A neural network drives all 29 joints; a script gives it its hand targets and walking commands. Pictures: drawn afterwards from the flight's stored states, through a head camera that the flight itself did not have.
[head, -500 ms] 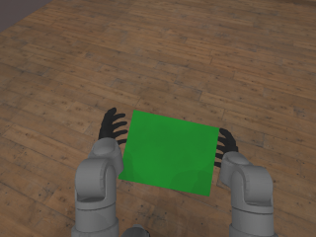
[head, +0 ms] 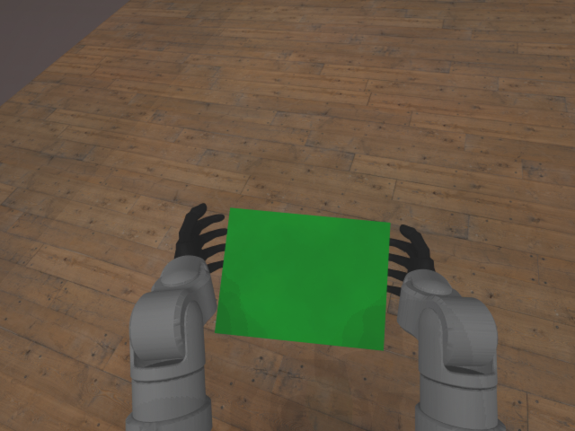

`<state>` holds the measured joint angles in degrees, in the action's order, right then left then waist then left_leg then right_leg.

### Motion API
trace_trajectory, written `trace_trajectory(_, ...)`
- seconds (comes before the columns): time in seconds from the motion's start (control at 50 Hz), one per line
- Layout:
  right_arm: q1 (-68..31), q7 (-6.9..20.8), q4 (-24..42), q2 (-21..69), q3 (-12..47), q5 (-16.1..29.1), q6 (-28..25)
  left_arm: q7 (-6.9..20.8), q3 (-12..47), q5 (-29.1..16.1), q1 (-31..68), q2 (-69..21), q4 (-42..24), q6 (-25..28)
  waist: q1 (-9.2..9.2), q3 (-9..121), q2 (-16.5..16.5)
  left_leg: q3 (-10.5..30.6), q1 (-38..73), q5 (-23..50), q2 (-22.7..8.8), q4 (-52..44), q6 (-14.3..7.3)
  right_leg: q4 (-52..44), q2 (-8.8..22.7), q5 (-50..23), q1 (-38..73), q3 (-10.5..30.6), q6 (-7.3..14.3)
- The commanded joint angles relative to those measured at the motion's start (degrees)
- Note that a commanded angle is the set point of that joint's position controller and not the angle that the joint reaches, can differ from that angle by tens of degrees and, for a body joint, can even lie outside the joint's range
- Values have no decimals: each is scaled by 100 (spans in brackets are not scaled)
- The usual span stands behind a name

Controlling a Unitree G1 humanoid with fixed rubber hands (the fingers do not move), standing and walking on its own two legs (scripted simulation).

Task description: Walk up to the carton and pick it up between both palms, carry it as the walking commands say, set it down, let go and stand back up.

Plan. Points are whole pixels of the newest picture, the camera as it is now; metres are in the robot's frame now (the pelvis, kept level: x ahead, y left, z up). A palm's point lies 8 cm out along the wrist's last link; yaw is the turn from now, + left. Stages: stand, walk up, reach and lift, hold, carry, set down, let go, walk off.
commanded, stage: carry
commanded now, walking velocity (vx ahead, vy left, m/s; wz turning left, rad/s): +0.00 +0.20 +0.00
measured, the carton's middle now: (302, 274) +0.35 -0.01 -0.02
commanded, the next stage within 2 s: none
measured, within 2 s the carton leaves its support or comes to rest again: neither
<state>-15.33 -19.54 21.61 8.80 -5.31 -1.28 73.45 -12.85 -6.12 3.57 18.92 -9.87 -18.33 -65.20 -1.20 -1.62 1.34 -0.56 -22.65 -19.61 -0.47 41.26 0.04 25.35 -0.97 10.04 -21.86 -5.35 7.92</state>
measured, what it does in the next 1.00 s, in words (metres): walks backwards: left foot, then right foot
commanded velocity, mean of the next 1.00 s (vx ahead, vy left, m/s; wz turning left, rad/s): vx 0.00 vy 0.20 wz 0.00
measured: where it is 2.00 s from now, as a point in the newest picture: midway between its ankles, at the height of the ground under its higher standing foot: outside the picture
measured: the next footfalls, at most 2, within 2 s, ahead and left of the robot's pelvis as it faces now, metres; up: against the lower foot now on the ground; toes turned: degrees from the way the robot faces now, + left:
left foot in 0.46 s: -0.11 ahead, +0.20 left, +0.00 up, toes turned -2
right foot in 0.62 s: -0.02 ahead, -0.01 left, +0.00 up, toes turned -5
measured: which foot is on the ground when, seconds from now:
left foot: up 0.00-0.44, down 0.46-1.00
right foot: down 0.00-0.48, up 0.50-0.60, down 0.62-1.00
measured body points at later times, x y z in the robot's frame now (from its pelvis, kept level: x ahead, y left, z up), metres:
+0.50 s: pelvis -0.11 +0.06 -0.01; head -0.07 +0.05 +0.44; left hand +0.21 +0.19 +0.08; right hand +0.18 -0.10 +0.06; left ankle -0.14 +0.20 -0.74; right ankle +0.03 -0.01 -0.74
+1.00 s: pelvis -0.15 +0.10 -0.02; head -0.17 +0.10 +0.43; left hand +0.13 +0.25 +0.07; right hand +0.14 -0.03 +0.10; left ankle -0.13 +0.20 -0.74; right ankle -0.06 -0.01 -0.74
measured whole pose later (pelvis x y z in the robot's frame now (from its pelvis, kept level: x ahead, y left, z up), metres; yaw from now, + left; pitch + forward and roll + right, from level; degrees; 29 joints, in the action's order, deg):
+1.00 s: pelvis -0.15 +0.10 -0.02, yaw +0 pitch +1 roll +0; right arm -16.2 -17.1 19.1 9.1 -5.3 -2.2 73.1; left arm -12.7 -6.2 3.6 13.9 -8.5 -16.1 -71.9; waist 1.1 4.5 -0.8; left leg -0.6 -19.7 -16.7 2.4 35.1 -2.0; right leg 32.2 2.1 9.1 -25.4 -5.3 2.6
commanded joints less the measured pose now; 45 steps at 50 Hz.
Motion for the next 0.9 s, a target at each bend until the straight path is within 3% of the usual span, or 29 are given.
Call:
trace_trajectory(0.0, -4122, 1501, 2052, 5552, 3932, 1966, -465, 1396, 2608, -1866, 978, -5483, -288, -343, 273, 3244, -1083, 116, -499, 10, 44, 218, 49, -806, 2310, -2516, 2785, 2145, -594)
trace_trajectory(0.04, -4098, 1482, 2037, 5709, 4025, 2032, -464, 1426, 2619, -1956, 1110, -5474, -495, -337, 247, 3351, -1154, 94, -485, 22, 117, 326, 78, -987, 2175, -2021, 2857, 2153, -878)
trace_trajectory(0.1, -4195, 1481, 2016, 5620, 4056, 2028, -394, 1456, 2552, -1860, 765, -5466, -118, -407, 291, 3422, -1059, 116, -404, -55, 156, 365, 57, -1256, 2243, -1136, 2766, 2234, -879)
trace_trajectory(0.12, -4125, 1501, 2023, 5581, 4006, 1950, -407, 1444, 2622, -1884, 903, -5501, -133, -414, 278, 3277, -1067, 93, -301, -140, 147, 238, 55, -1204, 2144, -608, 2622, 2104, -650)
trace_trajectory(0.18, -4045, 1526, 2040, 5640, 3952, 1958, -445, 1459, 2825, -1954, 1052, -5648, -339, -394, 287, 3329, -882, 75, -244, -34, 111, -129, -11, -1234, 2166, 0, 2489, 2095, -534)
trace_trajectory(0.2, -4225, 1518, 2188, 5552, 4017, 1977, -428, 1437, 2650, -1823, 796, -5644, 13, -434, 258, 3187, -1289, -13, -85, -20, 158, -160, -41, -1303, 2056, 767, 2168, 1936, -530)
trace_trajectory(0.22, -4550, 1529, 2400, 5483, 4033, 2035, -483, 1442, 2778, -1886, 1103, -5660, -168, -392, 265, 3088, -1162, -106, -40, -123, 215, -336, -52, -1623, 2097, 1396, 1921, 2135, -603)
trace_trajectory(0.24, -4302, 1541, 1912, 5649, 3942, 1962, -358, 1426, 2714, -1871, 1219, -5643, -144, -451, 228, 3013, -1439, -122, 136, -25, 176, -76, -37, -1681, 2013, 1732, 1603, 1911, -647)
trace_trajectory(0.26, -4349, 1537, 2252, 5620, 4041, 2018, -409, 1447, 2774, -1898, 1068, -5766, -97, -455, 203, 3130, -1610, -316, 445, -157, 286, -243, -120, -1801, 1928, 1921, 1491, 1690, -806)
trace_trajectory(0.3, -4052, 1565, 1790, 5530, 3880, 1911, -328, 1443, 2723, -1793, 949, -5666, 131, -528, 218, 3189, -1635, -348, 560, -162, 275, -821, -183, -1765, 1896, 1739, 1517, 1681, -754)
trace_trajectory(0.32, -3817, 1597, 1599, 5567, 3820, 1891, -326, 1414, 2918, -1888, 1244, -5658, -235, -478, 211, 3150, -1468, -248, 703, -122, 136, -1035, -168, -1640, 1991, 1629, 1430, 1694, -630)
trace_trajectory(0.36, -4076, 1657, 1896, 5514, 3800, 1964, -402, 1388, 3095, -1883, 1317, -5836, -183, -472, 153, 3301, -1292, -412, 1444, -42, 164, -1819, -191, -1402, 1727, 1669, 1203, 1353, -784)
trace_trajectory(0.38, -3867, 1672, 1555, 5596, 3756, 1966, -359, 1363, 2991, -1763, 1134, -5816, 44, -516, 138, 3420, -805, -327, 1785, -95, 181, -2425, -333, -1008, 1380, 1374, 1263, 1037, -929)
trace_trajectory(0.4, -3836, 1695, 1487, 5616, 3648, 1905, -345, 1373, 3077, -1789, 1309, -5916, 56, -557, 100, 3501, -144, 162, 1828, -379, -245, -2682, -466, -342, 982, 920, 1152, 548, -1146)
trace_trajectory(0.44, -4049, 1727, 1476, 5608, 3694, 1940, -349, 1413, 2973, -1760, 1343, -5929, 239, -544, 122, 2900, 914, 1827, 975, -1027, -1522, -2799, -777, 1328, 389, 986, 372, 16, -1050)
trace_trajectory(0.48, -3901, 1776, 1424, 5620, 3718, 1901, -423, 1413, 3149, -1734, 1292, -5884, 133, -459, 230, 2683, 698, 831, 286, 362, -1156, -2021, -675, 1657, 419, 511, 778, 205, -849)
trace_trajectory(0.52, -3538, 1808, 1172, 5829, 3567, 1865, -396, 1362, 3355, -1913, 2043, -5938, -581, -374, 207, 2685, 418, 160, 711, 2727, -801, -1208, -425, 1048, 507, -393, 860, -25, -782)
trace_trajectory(0.54, -3454, 1810, 1051, 5835, 3560, 1827, -345, 1378, 3344, -1953, 2138, -5931, -557, -401, 216, 2949, -19, 32, 686, 3054, -664, -656, -295, 775, 770, -1202, 1215, 246, -640)
trace_trajectory(0.56, -3267, 1784, 902, 5685, 3475, 1728, -322, 1369, 3329, -1915, 1879, -5760, -452, -455, 226, 3213, -95, -35, 669, 2890, -593, -275, -213, 852, 1259, -2492, 1602, 745, -513)
trace_trajectory(0.58, -2849, 1763, 541, 5705, 3382, 1612, -303, 1376, 3397, -2040, 2061, -5602, -701, -440, 209, 3426, -577, 33, 363, 2274, -500, -94, -116, 794, 1685, -3642, 2122, 1245, -290)
trace_trajectory(0.6, -2914, 1752, 392, 5596, 3390, 1618, -266, 1393, 3334, -1989, 1887, -5412, -535, -472, 231, 3337, -1166, -275, -245, 189, -173, 91, 36, 421, 2118, -4893, 2611, 1758, -159)
trace_trajectory(0.62, -2425, 1739, -189, 5450, 3213, 1480, -155, 1372, 3183, -1908, 1663, -5187, -351, -523, 234, 3203, -1536, -308, -513, -812, -47, -53, 100, 163, 2470, -4529, 2607, 2057, 31)
trace_trajectory(0.66, -2351, 1701, -176, 5398, 3079, 1290, -228, 1402, 3472, -2047, 2059, -5219, -545, -490, 203, 2872, -1253, -199, -237, -524, -25, -541, -19, -292, 2383, -2627, 2089, 2158, -65)
trace_trajectory(0.72, -2579, 1737, 19, 5676, 3163, 1411, -321, 1382, 3635, -2178, 2628, -5329, -884, -446, 109, 2746, -914, 95, 656, 467, -181, -1401, -140, -17, 1714, -423, 1117, 1348, -555)
trace_trajectory(0.74, -2496, 1704, -166, 5642, 3167, 1401, -289, 1345, 3520, -2058, 2326, -5294, -628, -491, 107, 2680, -513, 351, 731, 580, -291, -1384, -265, 15, 1517, -37, 884, 1200, -692)
trace_trajectory(0.78, -2846, 1735, 137, 5662, 3214, 1529, -310, 1328, 3538, -2071, 2451, -5409, -741, -504, 143, 2651, -1, 834, 623, 166, -639, -1603, -374, 73, 1235, 986, 556, 1045, -657)
trace_trajectory(0.82, -2797, 1767, 115, 5599, 3211, 1512, -301, 1302, 3585, -2030, 2562, -5392, -837, -511, 149, 2540, 644, 1163, 371, -201, -928, -2033, -446, 775, 851, 822, 419, 528, -696)
trace_trajectory(0.86, -2582, 1740, -14, 5572, 3100, 1397, -285, 1281, 3538, -1937, 2376, -5444, -509, -561, 175, 2207, 608, 1158, -5, -143, -1002, -2168, -530, 997, 648, 386, 459, 168, -768)
trace_trajectory(0.88, -2380, 1734, -372, 5638, 3071, 1361, -208, 1280, 3493, -1962, 2437, -5334, -608, -553, 219, 2290, 272, 1156, -56, -106, -1000, -2024, -533, 764, 803, 291, 599, 383, -727)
